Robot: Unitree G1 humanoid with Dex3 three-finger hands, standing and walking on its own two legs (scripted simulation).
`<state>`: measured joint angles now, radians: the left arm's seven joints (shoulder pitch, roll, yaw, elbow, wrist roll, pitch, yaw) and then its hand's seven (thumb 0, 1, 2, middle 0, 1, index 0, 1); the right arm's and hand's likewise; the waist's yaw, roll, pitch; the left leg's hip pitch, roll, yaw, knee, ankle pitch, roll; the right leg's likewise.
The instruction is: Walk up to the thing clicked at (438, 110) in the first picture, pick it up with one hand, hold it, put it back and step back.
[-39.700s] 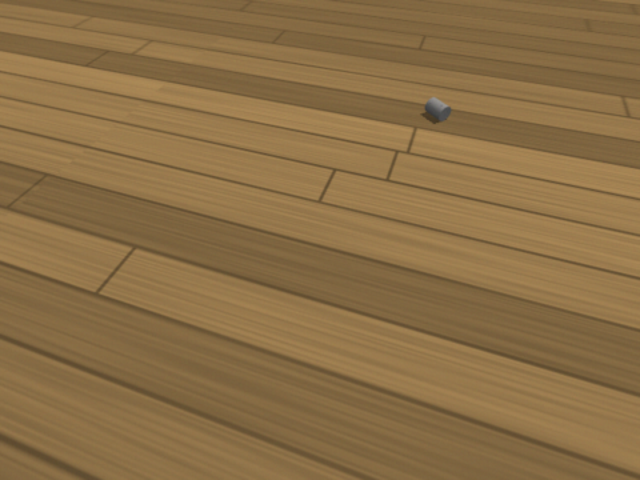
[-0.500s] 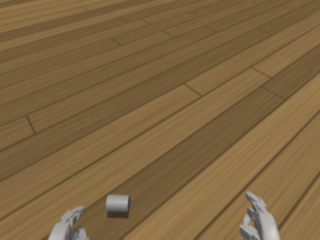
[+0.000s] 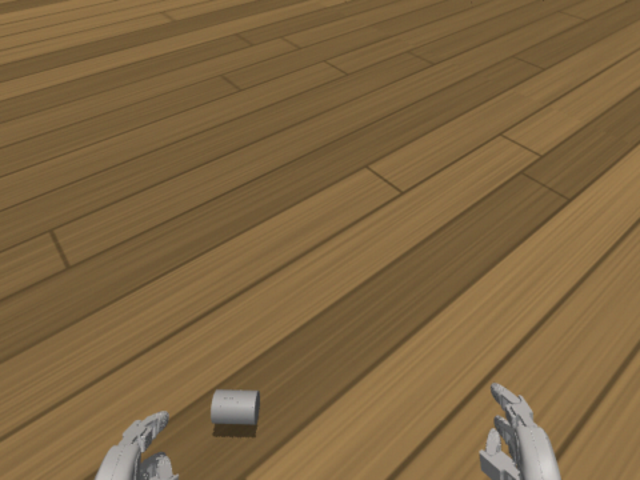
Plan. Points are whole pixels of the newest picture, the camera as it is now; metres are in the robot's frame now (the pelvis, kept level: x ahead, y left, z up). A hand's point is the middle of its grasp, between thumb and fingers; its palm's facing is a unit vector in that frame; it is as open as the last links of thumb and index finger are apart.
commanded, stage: home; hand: left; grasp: from above
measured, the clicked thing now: (236, 406) +0.45 +0.23 -0.67
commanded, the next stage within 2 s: stand in 0.26 s
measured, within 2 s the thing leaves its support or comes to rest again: neither
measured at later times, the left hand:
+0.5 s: hand out of the picture +0.16 +0.21 -0.08, palm faces +0.00 -0.95 -0.32, open 7.4 cm
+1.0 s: hand out of the picture +0.03 +0.24 -0.10, palm faces +0.05 -0.95 -0.31, open 7.4 cm
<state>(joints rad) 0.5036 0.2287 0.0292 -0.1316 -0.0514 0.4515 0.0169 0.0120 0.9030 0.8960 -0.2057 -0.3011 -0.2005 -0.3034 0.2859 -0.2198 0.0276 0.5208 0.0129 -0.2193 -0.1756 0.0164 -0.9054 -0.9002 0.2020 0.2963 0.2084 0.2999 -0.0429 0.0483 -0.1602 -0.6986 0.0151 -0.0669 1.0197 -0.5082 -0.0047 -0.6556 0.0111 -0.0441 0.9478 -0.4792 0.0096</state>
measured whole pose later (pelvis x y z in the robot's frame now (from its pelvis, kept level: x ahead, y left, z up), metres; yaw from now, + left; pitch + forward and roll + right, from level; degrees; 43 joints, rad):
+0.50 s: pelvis -0.01 +0.00 +0.02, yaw +0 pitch +3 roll +0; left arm 0.24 0.27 0.01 0.41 0.05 0.14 0.03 0.01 0.90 0.90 -0.21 -0.30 -0.20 -0.30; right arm 0.17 -0.27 0.00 0.76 -0.07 -0.08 -0.05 0.01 -0.90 -0.90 0.20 0.30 0.21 0.30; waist 0.02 0.00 0.00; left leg -0.50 -0.02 -0.03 0.88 -0.44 0.01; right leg -0.49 -0.03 -0.01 0.86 -0.44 0.02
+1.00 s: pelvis -0.01 +0.01 +0.06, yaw +1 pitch -4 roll +0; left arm 0.19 0.27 0.04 1.08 0.04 0.02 0.03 0.01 0.90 0.90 -0.21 -0.30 -0.20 -0.30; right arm 0.17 -0.27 -0.04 1.07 -0.03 0.00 -0.03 0.01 -0.91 -0.90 0.20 0.30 0.21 0.30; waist 0.02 0.01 0.07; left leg -0.14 -0.04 -0.04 0.45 -0.23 0.02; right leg -0.12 -0.05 -0.02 0.43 -0.23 0.04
